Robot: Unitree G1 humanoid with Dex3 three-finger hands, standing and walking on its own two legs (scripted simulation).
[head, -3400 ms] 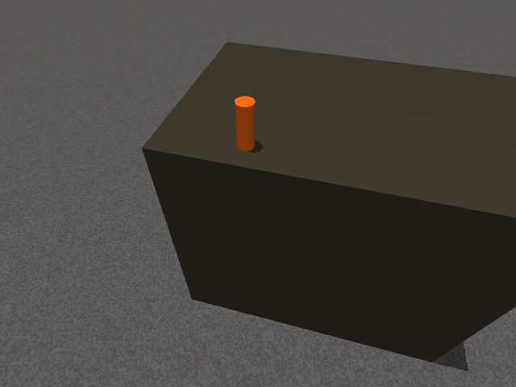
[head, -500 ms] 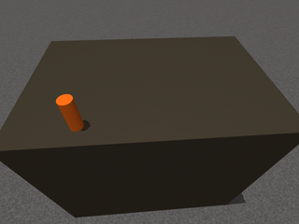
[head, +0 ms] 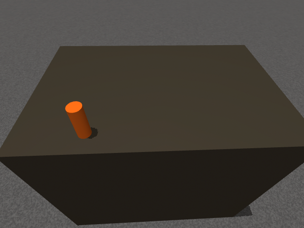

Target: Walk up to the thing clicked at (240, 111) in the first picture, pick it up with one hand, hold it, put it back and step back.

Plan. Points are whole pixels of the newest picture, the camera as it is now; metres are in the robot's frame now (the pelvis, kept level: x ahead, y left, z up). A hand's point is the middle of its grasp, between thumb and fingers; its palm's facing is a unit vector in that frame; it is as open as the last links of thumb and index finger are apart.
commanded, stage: stand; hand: left
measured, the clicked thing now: (79, 121) +0.40 +0.20 +0.08
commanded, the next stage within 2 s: rise first in 1.88 s
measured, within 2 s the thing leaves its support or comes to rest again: neither
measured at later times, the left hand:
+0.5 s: hand out of the picture +0.07 +0.26 -0.16, palm faces -0.03 -0.94 -0.34, open 7.4 cm
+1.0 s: hand out of the picture +0.07 +0.26 -0.16, palm faces -0.01 -0.94 -0.34, open 7.4 cm
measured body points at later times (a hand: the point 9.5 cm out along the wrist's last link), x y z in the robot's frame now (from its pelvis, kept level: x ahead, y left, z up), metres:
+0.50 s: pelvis +0.00 +0.00 +0.00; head +0.02 +0.01 +0.45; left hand +0.07 +0.31 -0.14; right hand +0.09 -0.30 -0.13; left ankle +0.02 +0.11 -0.75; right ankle -0.01 -0.15 -0.75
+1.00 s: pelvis +0.01 +0.00 +0.00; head +0.02 +0.01 +0.45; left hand +0.07 +0.30 -0.13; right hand +0.10 -0.30 -0.13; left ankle +0.02 +0.11 -0.75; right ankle -0.01 -0.15 -0.75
